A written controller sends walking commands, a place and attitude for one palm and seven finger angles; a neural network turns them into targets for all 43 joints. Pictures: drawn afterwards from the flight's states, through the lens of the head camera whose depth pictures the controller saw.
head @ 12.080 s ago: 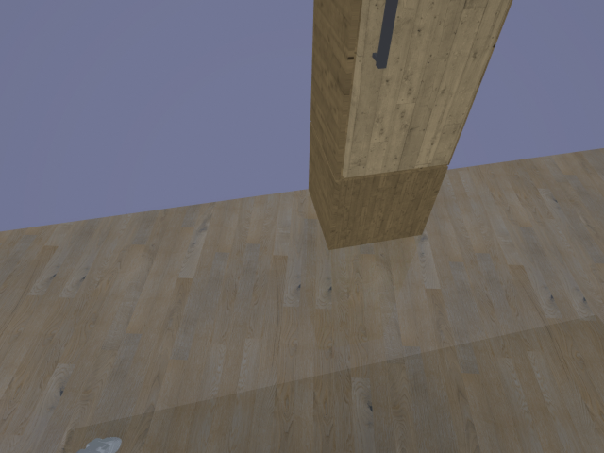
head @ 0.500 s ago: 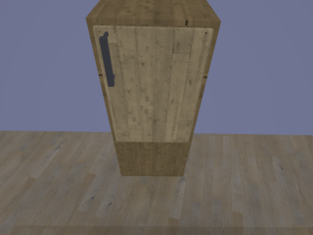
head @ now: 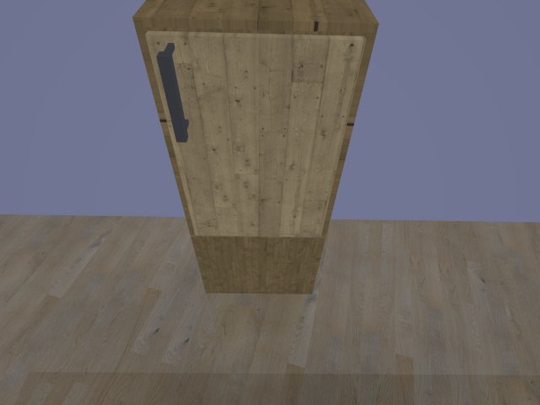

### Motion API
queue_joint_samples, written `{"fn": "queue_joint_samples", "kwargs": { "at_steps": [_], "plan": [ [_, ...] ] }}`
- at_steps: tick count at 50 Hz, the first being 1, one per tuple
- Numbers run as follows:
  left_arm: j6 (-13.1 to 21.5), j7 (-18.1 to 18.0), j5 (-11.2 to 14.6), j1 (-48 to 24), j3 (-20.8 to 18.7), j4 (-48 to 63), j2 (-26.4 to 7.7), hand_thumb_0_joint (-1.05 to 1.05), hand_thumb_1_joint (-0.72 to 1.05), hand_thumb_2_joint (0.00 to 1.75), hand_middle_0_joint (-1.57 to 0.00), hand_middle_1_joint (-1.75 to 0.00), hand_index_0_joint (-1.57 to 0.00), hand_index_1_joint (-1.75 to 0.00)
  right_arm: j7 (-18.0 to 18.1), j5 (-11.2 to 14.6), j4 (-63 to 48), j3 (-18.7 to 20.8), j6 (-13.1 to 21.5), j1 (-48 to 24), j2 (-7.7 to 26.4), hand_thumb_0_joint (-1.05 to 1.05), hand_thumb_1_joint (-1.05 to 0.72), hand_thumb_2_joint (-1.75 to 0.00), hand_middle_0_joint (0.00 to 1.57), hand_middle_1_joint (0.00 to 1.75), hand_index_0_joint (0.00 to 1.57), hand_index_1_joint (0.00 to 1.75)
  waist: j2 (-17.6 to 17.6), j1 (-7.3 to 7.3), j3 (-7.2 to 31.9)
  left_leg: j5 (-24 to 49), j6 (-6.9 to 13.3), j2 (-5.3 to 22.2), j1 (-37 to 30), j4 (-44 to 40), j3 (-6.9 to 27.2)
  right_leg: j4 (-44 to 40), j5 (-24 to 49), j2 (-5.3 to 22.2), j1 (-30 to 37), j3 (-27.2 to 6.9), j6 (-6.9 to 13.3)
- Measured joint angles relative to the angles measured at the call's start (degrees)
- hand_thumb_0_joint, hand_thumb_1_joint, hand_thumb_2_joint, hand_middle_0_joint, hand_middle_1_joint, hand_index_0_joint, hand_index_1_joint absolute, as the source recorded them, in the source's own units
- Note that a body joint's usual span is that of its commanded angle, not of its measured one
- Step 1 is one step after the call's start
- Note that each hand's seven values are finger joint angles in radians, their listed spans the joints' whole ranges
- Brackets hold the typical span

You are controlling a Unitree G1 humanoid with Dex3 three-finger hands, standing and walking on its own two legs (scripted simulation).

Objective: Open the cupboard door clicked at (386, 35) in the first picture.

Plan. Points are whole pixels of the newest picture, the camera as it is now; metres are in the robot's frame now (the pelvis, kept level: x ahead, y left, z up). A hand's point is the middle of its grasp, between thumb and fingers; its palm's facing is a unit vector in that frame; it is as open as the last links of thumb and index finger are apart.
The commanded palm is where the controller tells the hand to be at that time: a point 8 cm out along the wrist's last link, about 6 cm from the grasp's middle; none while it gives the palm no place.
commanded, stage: look again from close up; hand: left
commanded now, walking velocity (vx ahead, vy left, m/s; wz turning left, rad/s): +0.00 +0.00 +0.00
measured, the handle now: (176, 95) +0.61 +0.22 +0.15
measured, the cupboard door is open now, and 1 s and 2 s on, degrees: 0 0 0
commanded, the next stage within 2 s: shuffle to correct the standing spot in 0.26 s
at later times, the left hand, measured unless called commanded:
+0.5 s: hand out of the picture +0.02 +0.16 -0.18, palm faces +0.03 -0.99 -0.16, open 7.4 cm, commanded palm none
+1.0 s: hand out of the picture +0.09 +0.17 -0.17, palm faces +0.04 -0.98 -0.22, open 7.3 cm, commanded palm none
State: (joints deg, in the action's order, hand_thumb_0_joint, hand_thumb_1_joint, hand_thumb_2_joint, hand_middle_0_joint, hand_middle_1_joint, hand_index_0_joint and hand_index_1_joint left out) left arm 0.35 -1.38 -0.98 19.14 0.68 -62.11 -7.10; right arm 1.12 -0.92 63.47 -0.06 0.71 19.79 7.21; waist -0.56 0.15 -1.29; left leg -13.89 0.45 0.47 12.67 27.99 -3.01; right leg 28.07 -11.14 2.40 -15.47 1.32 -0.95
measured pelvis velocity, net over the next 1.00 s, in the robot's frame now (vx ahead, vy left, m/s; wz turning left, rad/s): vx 0.08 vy -0.01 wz -0.01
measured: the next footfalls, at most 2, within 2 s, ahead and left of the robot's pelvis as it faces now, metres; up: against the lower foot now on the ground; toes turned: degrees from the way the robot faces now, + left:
none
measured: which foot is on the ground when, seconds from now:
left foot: down 0.00-1.00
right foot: down 0.00-1.00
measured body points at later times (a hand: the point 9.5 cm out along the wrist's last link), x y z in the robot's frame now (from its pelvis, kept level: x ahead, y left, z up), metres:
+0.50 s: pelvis +0.02 +0.00 +0.00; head +0.02 +0.00 +0.45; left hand +0.01 +0.21 -0.16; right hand +0.02 -0.22 -0.16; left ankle +0.01 +0.11 -0.74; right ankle +0.04 -0.13 -0.74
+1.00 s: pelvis +0.08 -0.01 +0.00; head +0.12 -0.01 +0.45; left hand +0.09 +0.22 -0.15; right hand +0.08 -0.22 -0.16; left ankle +0.02 +0.11 -0.73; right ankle +0.05 -0.13 -0.72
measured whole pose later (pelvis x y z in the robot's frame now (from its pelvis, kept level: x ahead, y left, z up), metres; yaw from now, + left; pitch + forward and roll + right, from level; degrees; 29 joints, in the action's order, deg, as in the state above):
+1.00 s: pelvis +0.08 -0.01 +0.00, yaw +0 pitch +0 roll +0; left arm -0.1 -2.5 -1.0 16.0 -1.7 -59.8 -8.5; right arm 3.3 -0.9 62.4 1.7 0.5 15.6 7.5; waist 0.0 0.0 -3.6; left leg -16.9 -0.1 1.5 8.7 31.0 -4.6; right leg 36.0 -14.7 2.3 -14.2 2.3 -0.2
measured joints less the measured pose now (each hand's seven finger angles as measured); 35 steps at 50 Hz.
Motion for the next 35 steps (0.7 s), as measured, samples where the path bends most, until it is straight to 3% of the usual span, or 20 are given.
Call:
{"fn": "queue_joint_samples", "kwargs": {
  "at_steps": [21,28,35],
  "plan": [
    [0.19,-0.14,-0.13,-1.58,-0.61,0.22,-1.32,0.01,0.91,0.89,-0.19,-0.3,-0.2,-0.29,0.18,-0.09,0.35,0.14,0.47,-2.92,0.64,0.0,-0.91,-0.9,0.19,0.3,0.2,0.3,-0.04,-0.31,-0.08,-0.55,-0.3,0.26,-2.32,-1.55,0.04,-1.14,-0.77,-0.31,2.12,0.1,0.17],
    [-0.27,0.79,-0.52,1.05,-1.45,0.8,-0.92,0.01,0.91,0.89,-0.19,-0.3,-0.2,-0.29,-0.34,-0.69,0.01,0.53,-0.21,-0.98,0.93,0.0,-0.91,-0.9,0.19,0.3,0.2,0.3,-0.17,-0.81,1.13,-4.24,0.09,0.68,-1.35,2.45,0.02,2.31,-4.4,-0.69,1.33,-0.02,0.89],
    [0.05,1.36,-0.63,3.6,-2.13,0.18,-0.71,0.01,0.91,0.89,-0.19,-0.3,-0.2,-0.29,-0.07,-0.5,-0.19,0.64,1.28,1.47,0.57,0.0,-0.91,-0.9,0.19,0.3,0.2,0.3,-0.87,-0.7,1.18,-7.92,0.26,0.38,-2.45,4.36,-0.86,6.48,-8.51,-0.39,0.97,-0.86,1.78]
  ]
}}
